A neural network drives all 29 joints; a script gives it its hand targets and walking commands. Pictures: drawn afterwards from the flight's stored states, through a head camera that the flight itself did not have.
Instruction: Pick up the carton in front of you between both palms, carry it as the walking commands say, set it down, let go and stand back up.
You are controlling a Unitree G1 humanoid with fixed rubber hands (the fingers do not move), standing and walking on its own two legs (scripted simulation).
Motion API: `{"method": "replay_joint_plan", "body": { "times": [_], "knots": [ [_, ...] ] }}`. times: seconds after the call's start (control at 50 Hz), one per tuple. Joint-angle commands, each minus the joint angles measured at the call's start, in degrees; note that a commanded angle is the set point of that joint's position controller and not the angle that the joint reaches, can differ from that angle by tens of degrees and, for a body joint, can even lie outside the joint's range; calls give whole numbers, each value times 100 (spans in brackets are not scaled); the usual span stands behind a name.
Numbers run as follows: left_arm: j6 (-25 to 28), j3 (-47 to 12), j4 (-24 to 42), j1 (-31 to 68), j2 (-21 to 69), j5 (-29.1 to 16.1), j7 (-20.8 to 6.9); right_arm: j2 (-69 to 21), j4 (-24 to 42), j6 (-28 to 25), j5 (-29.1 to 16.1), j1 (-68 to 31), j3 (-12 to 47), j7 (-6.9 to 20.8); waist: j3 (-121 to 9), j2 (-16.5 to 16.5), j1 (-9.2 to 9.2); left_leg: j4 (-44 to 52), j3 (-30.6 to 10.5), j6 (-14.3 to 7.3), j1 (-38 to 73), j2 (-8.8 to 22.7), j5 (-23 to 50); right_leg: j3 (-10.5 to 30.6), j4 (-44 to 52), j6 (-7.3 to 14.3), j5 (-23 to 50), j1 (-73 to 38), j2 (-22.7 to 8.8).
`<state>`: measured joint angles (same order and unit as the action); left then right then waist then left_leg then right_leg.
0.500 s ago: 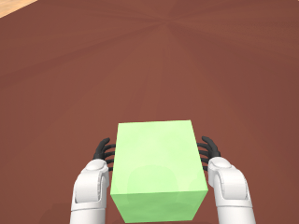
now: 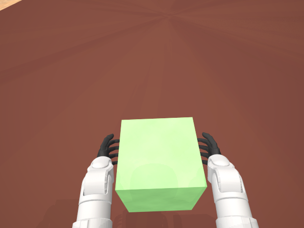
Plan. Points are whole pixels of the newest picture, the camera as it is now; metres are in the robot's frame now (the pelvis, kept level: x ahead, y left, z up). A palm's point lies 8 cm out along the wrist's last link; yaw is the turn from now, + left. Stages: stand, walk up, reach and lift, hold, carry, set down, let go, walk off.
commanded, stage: carry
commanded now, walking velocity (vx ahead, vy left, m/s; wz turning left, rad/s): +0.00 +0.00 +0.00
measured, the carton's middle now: (158, 167) +0.32 +0.00 -0.05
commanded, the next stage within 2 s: hold in 0.52 s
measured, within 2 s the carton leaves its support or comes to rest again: neither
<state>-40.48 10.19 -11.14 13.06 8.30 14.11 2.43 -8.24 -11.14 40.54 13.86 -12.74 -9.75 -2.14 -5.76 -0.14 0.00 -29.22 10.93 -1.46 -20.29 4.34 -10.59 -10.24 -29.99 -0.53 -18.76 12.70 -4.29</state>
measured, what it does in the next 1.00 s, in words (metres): stands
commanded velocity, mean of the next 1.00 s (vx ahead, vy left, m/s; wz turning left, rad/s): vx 0.00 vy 0.00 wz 0.00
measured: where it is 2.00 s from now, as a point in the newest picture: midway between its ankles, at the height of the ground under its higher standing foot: outside the picture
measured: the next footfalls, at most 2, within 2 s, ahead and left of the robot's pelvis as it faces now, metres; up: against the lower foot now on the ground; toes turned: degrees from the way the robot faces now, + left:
none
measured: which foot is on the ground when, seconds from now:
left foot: down 0.00-1.00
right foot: down 0.00-1.00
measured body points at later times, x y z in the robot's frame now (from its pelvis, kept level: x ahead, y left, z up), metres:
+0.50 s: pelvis -0.01 -0.01 +0.00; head -0.03 -0.01 +0.45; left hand +0.29 +0.14 +0.03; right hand +0.29 -0.16 +0.03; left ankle +0.05 +0.11 -0.73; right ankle -0.03 -0.11 -0.73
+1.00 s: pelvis -0.02 +0.02 +0.01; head -0.06 +0.04 +0.46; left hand +0.30 +0.12 +0.04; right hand +0.25 -0.18 +0.04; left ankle +0.05 +0.12 -0.73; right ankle -0.03 -0.11 -0.73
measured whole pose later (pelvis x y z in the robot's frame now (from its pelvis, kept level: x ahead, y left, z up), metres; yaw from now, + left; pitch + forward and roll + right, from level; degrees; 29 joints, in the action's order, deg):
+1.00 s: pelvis -0.02 +0.02 +0.01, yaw -10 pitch -8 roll +0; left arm -41.6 12.9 -15.1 15.9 8.9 17.7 -0.2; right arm -8.9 -17.5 39.9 16.5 -15.7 -13.9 0.6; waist 2.0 -1.9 0.4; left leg -21.6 -0.2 0.0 -5.8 0.0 -7.8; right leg 3.2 -22.5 -0.7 -12.6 1.9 0.0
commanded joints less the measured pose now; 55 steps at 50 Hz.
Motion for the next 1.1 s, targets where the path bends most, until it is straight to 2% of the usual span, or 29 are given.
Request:
{"method": "replay_joint_plan", "body": {
  "times": [0.0, 0.5, 0.52, 0.54, 0.56, 0.58, 0.62, 0.7, 0.76, 1.0, 1.08],
  "knots": [
    [84, -3201, 326, 2366, 5251, -1468, -1464, -5255, 392, -109, -1481, -2458, 3171, 1420, -1405, 38, 4, 275, -647, 30, 932, 584, 1162, 520, 503, 58, 952, -55, -550],
    [91, -3234, 334, 2445, 5301, -1518, -1482, -5290, 453, -124, -1525, -2575, 3215, 1436, -1333, 30, 7, 286, -636, 81, 854, 590, 1005, 559, 529, 113, 937, 63, -534],
    [56, -3167, 427, 1981, 5451, -1539, -1526, -5415, 312, -134, -1456, -2114, 2996, 1498, -615, -468, 42, 465, -1370, -8, 2481, -1005, 2013, 1422, 1060, 192, 2292, 50, 805],
    [116, -3184, 648, 2079, 5313, -1477, -1517, -5279, 528, -240, -1340, -2181, 2986, 1472, -931, -427, -36, 401, -1492, -1, 2932, -878, 2448, 1559, 1044, 211, 2638, 88, 732],
    [121, -3215, 719, 2171, 5260, -1483, -1513, -5227, 364, -267, -1257, -2029, 2915, 1424, -954, -237, -32, 513, -1534, 92, 2698, -916, 2586, 1603, 1061, 212, 2810, -429, 769],
    [137, -3261, 784, 2284, 5203, -1479, -1536, -5173, 384, -314, -1196, -2018, 2833, 1380, -962, -223, -146, 611, -1484, 168, 2428, -993, 2307, 1609, 1128, 183, 2718, -866, 793],
    [159, -3294, 765, 2418, 5100, -1442, -1579, -5131, 338, -328, -1142, -2151, 2784, 1345, -861, -190, -139, 737, -1443, 208, 2048, -1074, 1796, 1563, 1194, 116, 2446, -1269, 828],
    [171, -3060, 402, 2312, 5183, -1270, -1536, -5248, 310, -315, -1350, -2695, 3000, 1500, -582, -122, 137, 819, -1350, 78, 2321, -1059, 982, 1538, 1360, 68, 1456, -679, 793],
    [173, -2910, 152, 2384, 5281, -1167, -1559, -5281, 97, -305, -1358, -2886, 2947, 1628, -391, -122, 197, 868, -1335, 66, 2342, -1027, 632, 1527, 1422, 87, 999, -448, 781],
    [111, -2773, -367, 3065, 5645, -1200, -1808, -5441, -491, -328, -1198, -3393, 2488, 1828, -340, 85, 18, 1065, -1439, 171, 2685, -842, -47, 1459, 1407, 247, 202, 34, 857],
    [162, -2409, -846, 3509, 5790, -1081, -1784, -5260, -981, -459, -959, -3912, 2067, 1933, -193, 165, 10, 1100, -1544, 212, 2597, -750, -591, 1410, 1233, 317, -130, 230, 898]
  ]
}}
